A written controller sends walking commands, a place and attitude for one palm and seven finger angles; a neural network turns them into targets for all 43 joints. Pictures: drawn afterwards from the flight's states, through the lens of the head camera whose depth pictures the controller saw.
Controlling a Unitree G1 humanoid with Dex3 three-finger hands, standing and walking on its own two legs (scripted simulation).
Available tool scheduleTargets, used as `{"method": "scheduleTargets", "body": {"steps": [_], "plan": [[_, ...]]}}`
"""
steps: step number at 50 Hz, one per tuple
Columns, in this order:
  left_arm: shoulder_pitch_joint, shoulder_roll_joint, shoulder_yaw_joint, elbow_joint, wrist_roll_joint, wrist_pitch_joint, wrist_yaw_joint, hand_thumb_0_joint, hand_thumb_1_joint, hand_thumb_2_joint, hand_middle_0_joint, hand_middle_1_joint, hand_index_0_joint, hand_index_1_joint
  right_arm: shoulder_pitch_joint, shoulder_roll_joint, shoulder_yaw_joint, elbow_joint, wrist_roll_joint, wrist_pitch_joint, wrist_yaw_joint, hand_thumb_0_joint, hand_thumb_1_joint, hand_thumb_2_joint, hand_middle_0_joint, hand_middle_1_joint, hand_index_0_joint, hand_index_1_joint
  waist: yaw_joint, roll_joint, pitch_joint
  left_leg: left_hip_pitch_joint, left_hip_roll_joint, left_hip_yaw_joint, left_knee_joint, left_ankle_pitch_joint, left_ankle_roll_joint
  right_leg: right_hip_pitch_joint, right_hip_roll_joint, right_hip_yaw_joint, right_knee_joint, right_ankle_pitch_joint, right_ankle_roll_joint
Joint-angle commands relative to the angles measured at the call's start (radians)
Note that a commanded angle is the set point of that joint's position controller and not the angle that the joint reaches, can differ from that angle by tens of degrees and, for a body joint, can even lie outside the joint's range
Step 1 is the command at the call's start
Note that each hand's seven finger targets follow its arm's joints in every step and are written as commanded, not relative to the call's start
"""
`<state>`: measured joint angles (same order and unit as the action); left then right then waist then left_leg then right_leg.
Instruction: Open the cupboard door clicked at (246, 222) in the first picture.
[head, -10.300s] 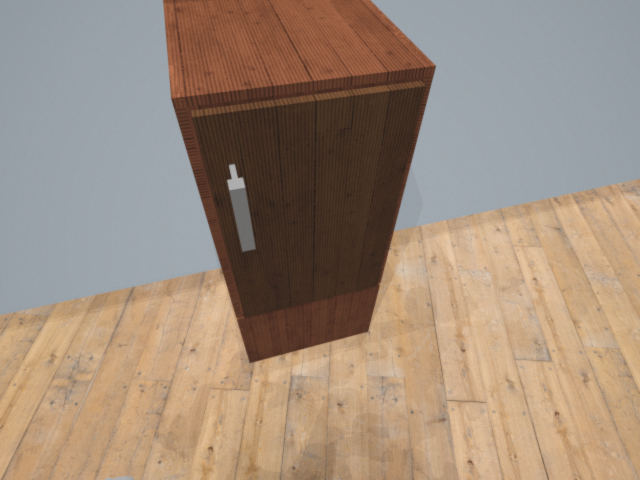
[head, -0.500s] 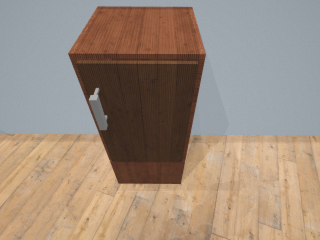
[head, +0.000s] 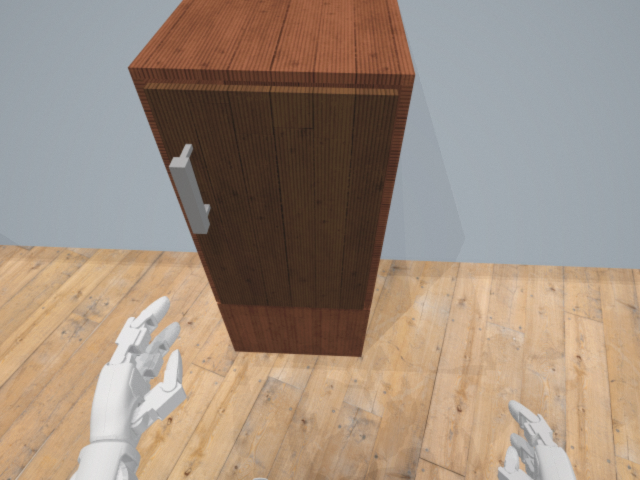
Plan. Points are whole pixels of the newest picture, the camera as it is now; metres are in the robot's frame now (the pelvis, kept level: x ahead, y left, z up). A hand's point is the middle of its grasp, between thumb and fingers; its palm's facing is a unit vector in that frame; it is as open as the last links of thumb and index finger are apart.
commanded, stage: raise the hand with hooked fingers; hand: left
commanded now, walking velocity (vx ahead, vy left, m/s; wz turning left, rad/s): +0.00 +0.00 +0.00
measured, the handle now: (194, 189) +0.56 +0.24 +0.03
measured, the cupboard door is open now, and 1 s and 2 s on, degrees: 0 0 0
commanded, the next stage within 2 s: move the hooked fingers beside the handle in 1.84 s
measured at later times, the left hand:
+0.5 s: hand (163, 395) +0.23 +0.21 -0.01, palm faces -0.05 -1.00 -0.04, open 10.7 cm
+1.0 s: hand (119, 357) +0.26 +0.26 +0.02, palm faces +0.01 -1.00 -0.05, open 13.5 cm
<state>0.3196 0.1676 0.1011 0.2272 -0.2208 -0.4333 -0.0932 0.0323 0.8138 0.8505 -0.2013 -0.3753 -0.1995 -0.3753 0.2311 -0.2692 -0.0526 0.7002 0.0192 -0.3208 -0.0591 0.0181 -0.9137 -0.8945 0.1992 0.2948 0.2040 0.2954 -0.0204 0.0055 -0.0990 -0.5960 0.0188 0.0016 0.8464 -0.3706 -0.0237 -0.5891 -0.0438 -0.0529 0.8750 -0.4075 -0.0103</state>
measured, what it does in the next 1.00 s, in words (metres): stands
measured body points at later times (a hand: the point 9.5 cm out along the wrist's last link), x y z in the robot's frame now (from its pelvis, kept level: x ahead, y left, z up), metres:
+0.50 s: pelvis +0.00 +0.01 -0.05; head +0.08 +0.02 +0.39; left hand +0.22 +0.26 +0.00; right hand +0.19 -0.20 -0.15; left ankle +0.03 +0.14 -0.70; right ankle +0.02 -0.11 -0.70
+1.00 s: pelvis +0.01 +0.02 -0.03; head +0.07 +0.04 +0.42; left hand +0.25 +0.31 +0.03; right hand +0.18 -0.23 -0.09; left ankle +0.03 +0.14 -0.70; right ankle +0.02 -0.11 -0.70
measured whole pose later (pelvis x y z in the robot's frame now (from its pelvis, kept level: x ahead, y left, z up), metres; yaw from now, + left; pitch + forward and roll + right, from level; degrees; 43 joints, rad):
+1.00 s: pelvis +0.01 +0.02 -0.03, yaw +0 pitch +13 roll -3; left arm 0.21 0.33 0.33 0.17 -0.33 -0.34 -0.39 0.00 -0.37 0.36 -0.29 -1.11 -0.29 -1.11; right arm 0.25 -0.26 0.01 0.52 0.04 -0.20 -0.06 0.02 -0.91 -0.89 0.20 0.30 0.21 0.30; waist -0.01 0.01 -0.12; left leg -0.81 0.04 -0.03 1.08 -0.49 0.00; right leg -0.76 -0.02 -0.07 1.01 -0.48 0.01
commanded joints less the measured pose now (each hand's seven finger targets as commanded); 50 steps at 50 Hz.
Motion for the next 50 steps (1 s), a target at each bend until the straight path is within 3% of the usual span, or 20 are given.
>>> {"method": "scheduleTargets", "body": {"steps": [1, 3, 5, 6, 7, 9, 10, 11, 14, 16, 20, 24, 25, 27, 30, 33, 41, 45, 47, 50], "plan": [[0.213, 0.127, 0.134, -0.002, -0.042, -0.242, -0.267, 0.000, 0.573, 0.760, -0.223, -0.510, -0.223, -0.510, -0.105, -0.098, -0.059, -0.266, -0.003, -0.044, 0.055, 0.000, -0.900, -0.900, 0.200, 0.300, 0.200, 0.300, 0.102, -0.105, -0.111, -0.234, -0.065, 0.029, 0.151, 0.024, 0.020, -0.054, 0.000, 0.110, 0.004, -0.049, -0.026], [0.210, 0.141, 0.151, -0.114, -0.064, -0.157, -0.289, 0.000, 0.527, 0.740, -0.227, -0.540, -0.227, -0.540, -0.136, -0.094, -0.061, -0.343, 0.006, -0.009, 0.051, 0.000, -0.900, -0.900, 0.200, 0.300, 0.200, 0.300, 0.118, -0.062, -0.217, -0.235, -0.071, 0.051, 0.163, 0.054, 0.034, -0.011, 0.005, 0.115, 0.039, 0.020, -0.016], [0.171, 0.161, 0.174, -0.263, -0.087, -0.074, -0.264, 0.000, 0.480, 0.720, -0.230, -0.570, -0.230, -0.570, -0.141, -0.086, -0.058, -0.384, 0.010, 0.030, 0.038, 0.000, -0.900, -0.900, 0.200, 0.300, 0.200, 0.300, 0.111, -0.024, -0.225, -0.226, -0.064, 0.041, 0.164, 0.059, 0.037, -0.024, 0.023, 0.111, 0.049, 0.025, -0.011], [0.122, 0.160, 0.167, -0.346, -0.086, -0.053, -0.239, 0.000, 0.457, 0.710, -0.232, -0.585, -0.232, -0.585, -0.133, -0.081, -0.055, -0.397, 0.011, 0.043, 0.036, 0.000, -0.900, -0.900, 0.200, 0.300, 0.200, 0.300, 0.098, 0.034, -0.231, -0.221, -0.057, 0.038, 0.153, 0.017, 0.036, -0.058, 0.025, 0.097, 0.048, -0.045, -0.011], [0.106, 0.150, 0.156, -0.436, -0.077, -0.053, -0.208, 0.000, 0.433, 0.700, -0.233, -0.600, -0.233, -0.600, -0.117, -0.071, -0.051, -0.398, 0.011, 0.052, 0.031, 0.000, -0.900, -0.900, 0.200, 0.300, 0.200, 0.300, 0.080, 0.064, -0.213, -0.193, -0.044, 0.023, 0.161, 0.034, 0.042, -0.088, 0.035, 0.086, 0.053, -0.013, -0.014], [0.050, 0.166, 0.143, -0.595, -0.046, -0.082, -0.155, 0.000, 0.387, 0.680, -0.237, -0.630, -0.237, -0.630, -0.072, -0.063, -0.047, -0.376, -0.002, 0.065, 0.022, 0.000, -0.900, -0.900, 0.200, 0.300, 0.200, 0.300, 0.045, 0.101, -0.266, -0.129, -0.025, 0.004, 0.190, 0.149, 0.053, -0.107, 0.050, 0.054, 0.100, 0.168, -0.015], [-0.015, 0.178, 0.132, -0.642, -0.037, -0.100, -0.143, 0.000, 0.363, 0.670, -0.238, -0.645, -0.238, -0.645, -0.052, -0.069, -0.040, -0.360, -0.012, 0.072, 0.016, 0.000, -0.900, -0.900, 0.200, 0.300, 0.200, 0.300, 0.011, 0.061, -0.265, -0.132, -0.018, -0.011, 0.215, 0.170, 0.056, -0.136, 0.061, 0.041, 0.124, 0.202, -0.012], [-0.019, 0.163, 0.116, -0.635, -0.022, -0.113, -0.141, 0.000, 0.340, 0.660, -0.240, -0.660, -0.240, -0.660, -0.044, -0.065, -0.041, -0.342, -0.016, 0.074, 0.012, 0.000, -0.900, -0.900, 0.200, 0.300, 0.200, 0.300, 0.003, 0.072, -0.280, -0.127, -0.014, -0.014, 0.229, 0.186, 0.056, -0.156, 0.060, 0.035, 0.133, 0.218, -0.011], [-0.038, 0.136, 0.071, -0.552, -0.030, -0.119, -0.186, 0.000, 0.270, 0.630, -0.245, -0.705, -0.245, -0.705, -0.037, -0.079, -0.025, -0.303, -0.013, 0.063, 0.005, 0.000, -0.900, -0.900, 0.200, 0.300, 0.200, 0.300, -0.037, 0.077, -0.229, -0.148, -0.008, -0.035, 0.241, 0.124, 0.051, -0.242, 0.069, 0.007, 0.132, 0.134, -0.009], [-0.018, 0.158, 0.086, -0.508, -0.041, -0.081, -0.227, 0.000, 0.223, 0.610, -0.248, -0.735, -0.248, -0.735, -0.047, -0.088, -0.019, -0.301, -0.006, 0.058, -0.001, 0.000, -0.900, -0.900, 0.200, 0.300, 0.200, 0.300, -0.021, 0.089, -0.257, -0.155, -0.011, -0.038, 0.237, 0.100, 0.048, -0.236, 0.068, 0.006, 0.129, 0.098, -0.012], [0.058, 0.206, 0.170, -0.406, -0.077, 0.051, -0.263, 0.000, 0.130, 0.570, -0.255, -0.795, -0.255, -0.795, -0.072, -0.089, -0.013, -0.314, 0.011, 0.071, -0.011, 0.000, -0.900, -0.900, 0.200, 0.300, 0.200, 0.300, 0.022, 0.017, -0.296, -0.172, -0.019, -0.038, 0.185, 0.087, 0.049, -0.140, 0.067, 0.004, 0.089, 0.067, -0.007], [0.043, 0.233, 0.255, -0.447, -0.117, 0.078, -0.231, 0.000, 0.037, 0.530, -0.262, -0.855, -0.262, -0.855, -0.069, -0.074, -0.009, -0.319, 0.012, 0.078, -0.017, 0.000, -0.900, -0.900, 0.200, 0.300, 0.200, 0.300, 0.043, -0.015, -0.343, -0.149, -0.021, -0.030, 0.154, 0.134, 0.047, -0.055, 0.056, 0.009, 0.064, 0.116, 0.004], [0.044, 0.256, 0.283, -0.423, -0.122, 0.073, -0.223, 0.000, 0.013, 0.520, -0.263, -0.870, -0.263, -0.870, -0.073, -0.073, -0.006, -0.316, 0.009, 0.080, -0.017, 0.000, -0.900, -0.900, 0.200, 0.300, 0.200, 0.300, 0.055, -0.022, -0.321, -0.157, -0.020, -0.037, 0.148, 0.148, 0.044, -0.051, 0.062, -0.002, 0.076, 0.125, -0.005], [0.050, 0.225, 0.259, -0.436, -0.118, 0.041, -0.214, 0.000, -0.033, 0.500, -0.267, -0.900, -0.267, -0.900, -0.059, -0.070, -0.006, -0.311, 0.008, 0.076, -0.012, 0.000, -0.900, -0.900, 0.200, 0.300, 0.200, 0.300, 0.048, 0.023, -0.306, -0.126, -0.019, -0.031, 0.129, 0.155, 0.042, -0.072, 0.061, -0.012, 0.074, 0.134, -0.005], [-0.004, 0.235, 0.240, -0.384, -0.109, 0.010, -0.220, 0.000, -0.103, 0.470, -0.272, -0.945, -0.272, -0.945, -0.046, -0.091, -0.005, -0.304, 0.008, 0.073, -0.010, 0.000, -0.900, -0.900, 0.200, 0.300, 0.200, 0.300, 0.023, 0.018, -0.236, -0.142, -0.018, -0.037, 0.121, 0.105, 0.041, -0.121, 0.064, -0.016, 0.064, 0.070, -0.008], [-0.031, 0.240, 0.231, -0.358, -0.107, -0.001, -0.243, 0.000, -0.173, 0.440, -0.277, -0.990, -0.277, -0.990, -0.023, -0.108, -0.007, -0.304, 0.015, 0.069, -0.010, 0.000, -0.900, -0.900, 0.200, 0.300, 0.200, 0.300, 0.009, 0.041, -0.216, -0.121, -0.018, -0.033, 0.098, 0.065, 0.041, -0.142, 0.062, -0.015, 0.038, 0.026, -0.008], [-0.133, 0.320, 0.298, -0.355, -0.124, 0.003, -0.259, 0.000, -0.360, 0.360, -0.290, -1.110, -0.290, -1.110, 0.001, -0.124, -0.001, -0.310, 0.019, 0.069, -0.014, 0.000, -0.900, -0.900, 0.200, 0.300, 0.200, 0.300, 0.019, 0.108, -0.240, -0.046, -0.017, -0.036, 0.052, 0.112, 0.036, -0.094, 0.068, -0.021, 0.022, 0.076, -0.016], [-0.172, 0.335, 0.318, -0.262, -0.133, 0.024, -0.275, 0.000, -0.453, 0.320, -0.297, -1.170, -0.297, -1.170, 0.010, -0.132, 0.004, -0.308, 0.019, 0.080, -0.012, 0.000, -0.900, -0.900, 0.200, 0.300, 0.200, 0.300, 0.012, 0.078, -0.200, -0.057, -0.017, -0.038, 0.043, 0.109, 0.034, -0.086, 0.075, -0.024, 0.009, 0.084, -0.016], [-0.218, 0.344, 0.315, -0.254, -0.132, 0.032, -0.294, 0.000, -0.500, 0.300, -0.300, -1.200, -0.300, -1.200, 0.011, -0.135, 0.007, -0.310, 0.021, 0.083, -0.013, 0.000, -0.900, -0.900, 0.200, 0.300, 0.200, 0.300, 0.008, 0.112, -0.211, -0.035, -0.017, -0.034, 0.035, 0.101, 0.033, -0.089, 0.073, -0.020, -0.001, 0.081, -0.014], [-0.269, 0.372, 0.334, -0.210, -0.143, 0.051, -0.321, 0.000, -0.500, 0.300, -0.300, -1.200, -0.300, -1.200, 0.021, -0.144, 0.012, -0.312, 0.020, 0.083, -0.016, 0.000, -0.900, -0.900, 0.200, 0.300, 0.200, 0.300, 0.005, 0.081, -0.217, -0.030, -0.016, -0.035, 0.036, 0.123, 0.036, -0.068, 0.078, -0.017, -0.007, 0.111, -0.015]]}}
